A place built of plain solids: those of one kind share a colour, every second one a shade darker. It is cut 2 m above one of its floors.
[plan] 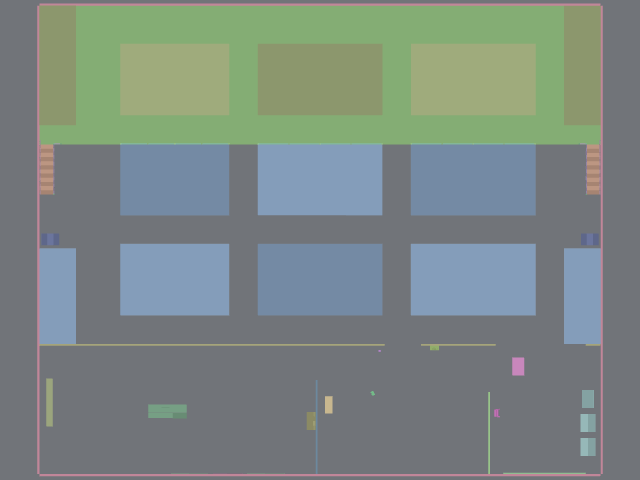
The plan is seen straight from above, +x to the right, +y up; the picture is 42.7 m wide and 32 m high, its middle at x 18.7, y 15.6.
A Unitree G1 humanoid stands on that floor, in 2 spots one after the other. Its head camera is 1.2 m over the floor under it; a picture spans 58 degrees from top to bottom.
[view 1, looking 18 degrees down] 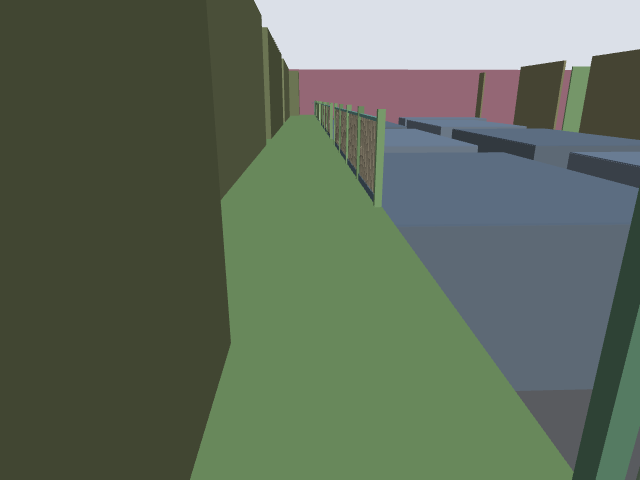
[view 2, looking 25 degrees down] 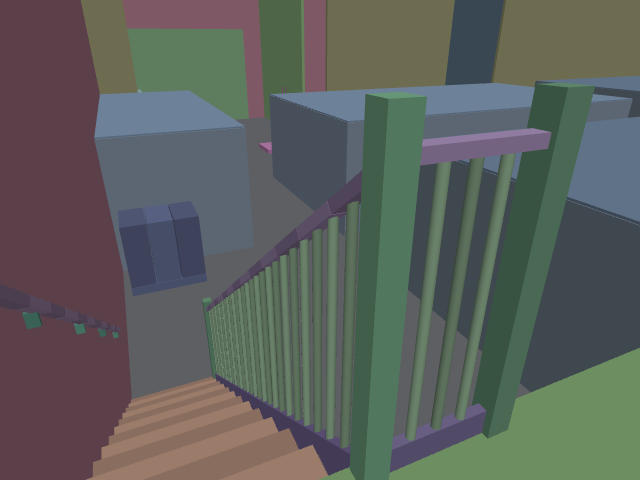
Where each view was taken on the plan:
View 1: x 0.46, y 22.86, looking -2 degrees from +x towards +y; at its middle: slab_deck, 3.88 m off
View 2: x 36.95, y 22.76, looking -114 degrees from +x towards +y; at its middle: deck_guard_bal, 1.35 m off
